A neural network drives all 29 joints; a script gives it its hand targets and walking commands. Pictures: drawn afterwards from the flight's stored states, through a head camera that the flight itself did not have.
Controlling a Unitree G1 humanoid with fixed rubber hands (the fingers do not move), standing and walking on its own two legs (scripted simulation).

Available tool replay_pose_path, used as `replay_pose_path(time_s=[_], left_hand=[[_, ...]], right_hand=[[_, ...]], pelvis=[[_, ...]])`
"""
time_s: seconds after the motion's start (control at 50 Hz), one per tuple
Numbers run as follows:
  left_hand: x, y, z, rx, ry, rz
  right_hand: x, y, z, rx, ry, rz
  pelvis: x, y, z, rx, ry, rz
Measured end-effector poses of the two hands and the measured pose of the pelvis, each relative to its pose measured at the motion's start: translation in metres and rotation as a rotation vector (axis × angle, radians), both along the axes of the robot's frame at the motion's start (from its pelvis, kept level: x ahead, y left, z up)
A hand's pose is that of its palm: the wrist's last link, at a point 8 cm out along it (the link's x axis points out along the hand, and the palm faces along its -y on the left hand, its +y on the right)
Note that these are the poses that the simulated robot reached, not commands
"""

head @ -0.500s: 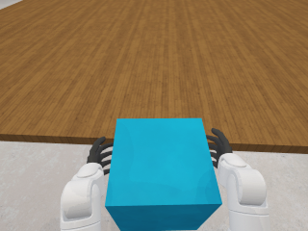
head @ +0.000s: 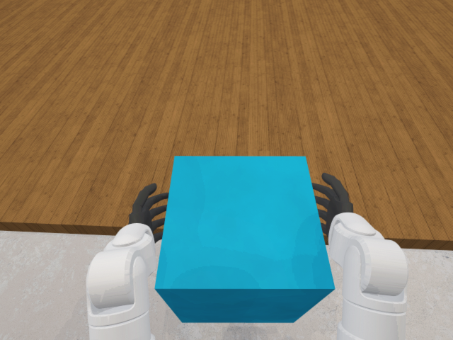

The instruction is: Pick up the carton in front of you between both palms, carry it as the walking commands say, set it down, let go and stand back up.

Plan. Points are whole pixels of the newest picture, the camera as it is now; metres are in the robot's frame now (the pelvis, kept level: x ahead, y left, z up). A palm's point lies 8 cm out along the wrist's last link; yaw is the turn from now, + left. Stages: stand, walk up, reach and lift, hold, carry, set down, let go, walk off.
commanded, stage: carry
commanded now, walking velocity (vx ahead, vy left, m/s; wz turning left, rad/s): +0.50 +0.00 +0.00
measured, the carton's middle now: (238, 246) +0.28 +0.00 +0.02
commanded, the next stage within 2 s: none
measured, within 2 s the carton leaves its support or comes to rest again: neither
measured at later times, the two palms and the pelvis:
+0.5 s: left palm (167, 63) +0.71 +0.15 +0.13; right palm (292, 59) +0.68 -0.15 +0.14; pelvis +0.32 +0.04 +0.00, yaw -4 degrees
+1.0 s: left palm (193, 4) +1.07 +0.10 +0.13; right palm out of the picture +1.09 -0.20 +0.14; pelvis +0.70 -0.04 +0.03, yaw -2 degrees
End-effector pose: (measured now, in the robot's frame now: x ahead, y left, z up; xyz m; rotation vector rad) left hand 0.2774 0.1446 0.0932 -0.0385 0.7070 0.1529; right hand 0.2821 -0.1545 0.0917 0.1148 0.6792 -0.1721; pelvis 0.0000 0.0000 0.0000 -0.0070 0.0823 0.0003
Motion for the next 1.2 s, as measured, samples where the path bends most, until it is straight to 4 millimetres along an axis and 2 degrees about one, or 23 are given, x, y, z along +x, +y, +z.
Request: replay_pose_path(time_s=[0.08,0.14,0.22,0.28,0.38,0.48,0.58,0.68,0.76,0.82,0.88,0.94,1.02,1.08,1.12,1.2], left_hand=[[0.049,0.001,0.028,-0.012,-0.067,0.039],[0.094,0.001,0.051,-0.025,-0.134,0.05],[0.167,0.003,0.072,0.0,-0.176,0.014],[0.228,0.006,0.075,0.022,-0.162,-0.025],[0.337,0.011,0.059,0.028,-0.109,-0.108],[0.419,0.005,0.036,0.016,0.045,-0.149],[0.494,0.0,0.036,-0.007,0.049,-0.133],[0.565,-0.004,0.043,-0.034,-0.019,-0.096],[0.623,-0.014,0.049,-0.042,-0.073,-0.074],[0.676,-0.031,0.046,-0.045,-0.093,-0.082],[0.729,-0.053,0.036,-0.033,-0.073,-0.092],[0.767,-0.055,0.032,0.004,-0.019,-0.043],[0.806,-0.037,0.044,0.012,0.035,0.051],[0.845,-0.023,0.069,-0.009,0.019,0.124],[0.878,-0.016,0.089,-0.012,-0.006,0.157],[0.964,-0.014,0.133,-0.002,-0.072,0.148]], right_hand=[[0.057,0.001,0.028,0.009,-0.067,0.024],[0.103,0.002,0.051,0.013,-0.134,0.023],[0.17,0.003,0.072,-0.027,-0.177,0.03],[0.227,0.006,0.078,-0.069,-0.163,0.035],[0.321,0.011,0.073,-0.138,-0.103,0.008],[0.389,0.006,0.048,-0.129,0.055,-0.026],[0.459,0.0,0.045,-0.087,0.054,-0.064],[0.534,-0.004,0.052,-0.06,-0.018,-0.076],[0.596,-0.014,0.056,-0.046,-0.073,-0.073],[0.646,-0.032,0.054,-0.067,-0.09,-0.07],[0.698,-0.053,0.043,-0.072,-0.069,-0.068],[0.756,-0.056,0.036,-0.043,-0.014,-0.012],[0.828,-0.037,0.051,-0.009,0.036,0.062],[0.883,-0.021,0.076,-0.007,0.019,0.112],[0.923,-0.013,0.095,0.0,-0.007,0.134],[1.002,-0.012,0.132,-0.011,-0.073,0.129]], pelvis=[[0.044,-0.006,0.013,0.015,0.008,-0.003],[0.082,-0.006,0.017,0.022,0.011,-0.012],[0.137,-0.001,0.015,0.018,0.005,-0.027],[0.182,0.006,0.006,0.006,-0.004,-0.039],[0.258,0.023,-0.021,0.004,-0.028,-0.057],[0.309,0.034,-0.008,-0.002,-0.009,-0.061],[0.363,0.037,0.005,-0.013,0.018,-0.059],[0.432,0.029,0.006,-0.014,0.034,-0.045],[0.501,0.016,-0.002,-0.01,0.05,-0.019],[0.555,0.001,-0.01,0.006,0.067,-0.007],[0.611,-0.017,-0.014,-0.003,0.049,-0.002],[0.657,-0.034,0.001,-0.001,0.036,-0.012],[0.714,-0.049,0.043,0.009,0.028,-0.032],[0.763,-0.06,0.071,0.032,0.026,-0.031],[0.8,-0.064,0.084,0.051,0.027,-0.031],[0.88,-0.062,0.1,0.032,0.013,-0.027]])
